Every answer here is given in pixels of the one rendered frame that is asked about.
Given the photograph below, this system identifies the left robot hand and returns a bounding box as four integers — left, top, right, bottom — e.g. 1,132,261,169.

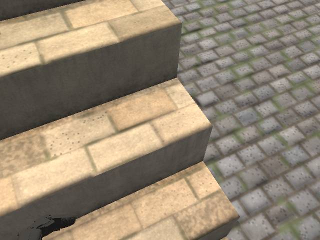
17,214,76,240

